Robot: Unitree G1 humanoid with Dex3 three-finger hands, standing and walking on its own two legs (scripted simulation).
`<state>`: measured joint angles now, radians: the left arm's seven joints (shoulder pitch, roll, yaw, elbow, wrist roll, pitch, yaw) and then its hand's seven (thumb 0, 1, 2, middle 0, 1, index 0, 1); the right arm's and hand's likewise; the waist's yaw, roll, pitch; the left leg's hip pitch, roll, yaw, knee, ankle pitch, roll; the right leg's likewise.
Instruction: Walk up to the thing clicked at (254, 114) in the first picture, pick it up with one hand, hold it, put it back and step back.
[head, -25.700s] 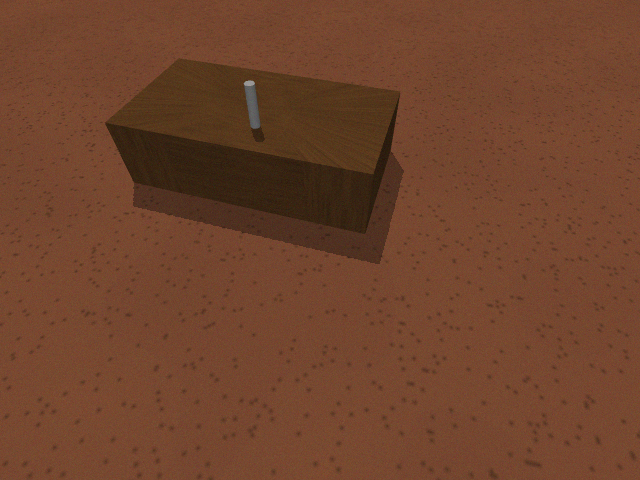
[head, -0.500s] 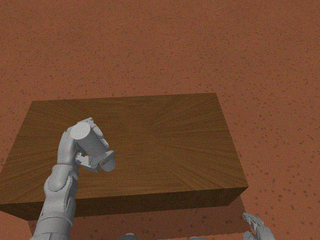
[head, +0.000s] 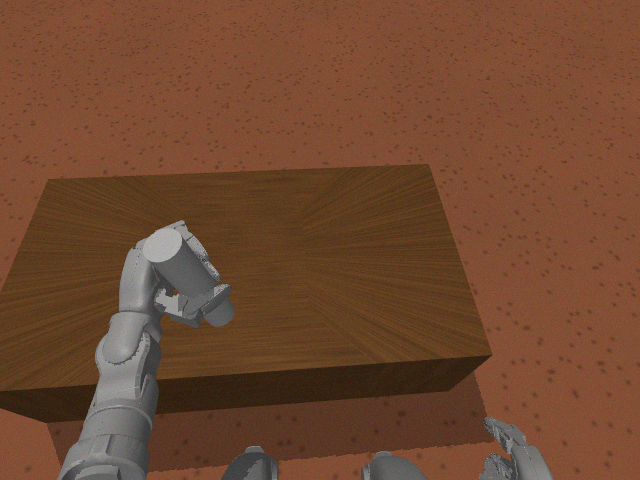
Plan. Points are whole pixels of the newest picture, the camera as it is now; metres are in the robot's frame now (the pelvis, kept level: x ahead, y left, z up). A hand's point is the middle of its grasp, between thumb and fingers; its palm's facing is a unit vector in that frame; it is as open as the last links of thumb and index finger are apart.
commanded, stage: crouch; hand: left
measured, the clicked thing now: (196, 284) +0.34 +0.16 +0.04
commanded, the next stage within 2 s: lower in 0.96 s
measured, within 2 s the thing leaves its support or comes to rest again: rests again in 1.92 s
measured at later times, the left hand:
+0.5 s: hand (232, 279) +0.44 +0.15 -0.12, palm faces -0.06 -1.00 +0.00, open 7.5 cm
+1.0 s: hand (240, 280) +0.47 +0.14 -0.19, palm faces -0.02 -1.00 -0.02, open 7.5 cm
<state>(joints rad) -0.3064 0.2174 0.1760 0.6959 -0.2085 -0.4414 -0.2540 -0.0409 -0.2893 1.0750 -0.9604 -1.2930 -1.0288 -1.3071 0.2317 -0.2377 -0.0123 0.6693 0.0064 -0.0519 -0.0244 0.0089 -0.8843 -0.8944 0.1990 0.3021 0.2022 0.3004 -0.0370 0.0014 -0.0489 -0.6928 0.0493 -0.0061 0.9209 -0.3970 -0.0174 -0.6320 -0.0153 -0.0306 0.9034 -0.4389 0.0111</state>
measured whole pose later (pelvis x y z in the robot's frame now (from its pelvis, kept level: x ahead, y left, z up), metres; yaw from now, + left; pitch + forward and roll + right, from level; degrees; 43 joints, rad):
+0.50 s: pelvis -0.03 +0.00 -0.14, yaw -2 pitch +29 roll -3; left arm -0.72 0.32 0.32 1.07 -0.12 -0.61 -0.23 -0.04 -0.28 1.09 -0.95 -1.30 -1.02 -1.31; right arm 0.25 -0.23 0.01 0.71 -0.06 -0.01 0.05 0.01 -0.90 -0.90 0.20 0.30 0.20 0.30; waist -0.11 0.03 -0.18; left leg -1.49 0.07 -0.04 1.56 -0.58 -0.02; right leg -1.42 0.00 -0.03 1.54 -0.63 0.01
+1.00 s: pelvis -0.04 +0.00 -0.20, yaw -4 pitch +34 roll -4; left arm -0.87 0.39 0.35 1.10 -0.06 -0.55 -0.16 -0.04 -0.29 1.10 -0.96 -1.30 -1.02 -1.31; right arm 0.20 -0.24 0.02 0.69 -0.07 0.02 0.05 0.00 -0.91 -0.91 0.20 0.30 0.20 0.30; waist -0.14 0.02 -0.19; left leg -1.75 0.07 -0.07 1.77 -0.62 -0.02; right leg -1.68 0.01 -0.04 1.75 -0.67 0.01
